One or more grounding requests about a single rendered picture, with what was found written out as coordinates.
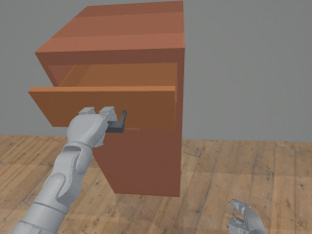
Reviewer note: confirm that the robot right hand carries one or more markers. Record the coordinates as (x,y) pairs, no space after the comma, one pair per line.
(251,220)

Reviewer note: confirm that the cabinet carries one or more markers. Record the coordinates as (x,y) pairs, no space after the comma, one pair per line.
(148,162)

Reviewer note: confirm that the left robot forearm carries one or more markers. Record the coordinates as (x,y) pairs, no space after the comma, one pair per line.
(58,192)

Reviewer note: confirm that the drawer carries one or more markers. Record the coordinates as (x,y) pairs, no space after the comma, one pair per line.
(147,91)

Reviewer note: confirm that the robot left hand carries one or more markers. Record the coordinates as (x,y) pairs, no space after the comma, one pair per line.
(89,127)

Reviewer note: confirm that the handle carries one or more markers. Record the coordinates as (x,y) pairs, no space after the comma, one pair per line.
(131,130)
(117,126)

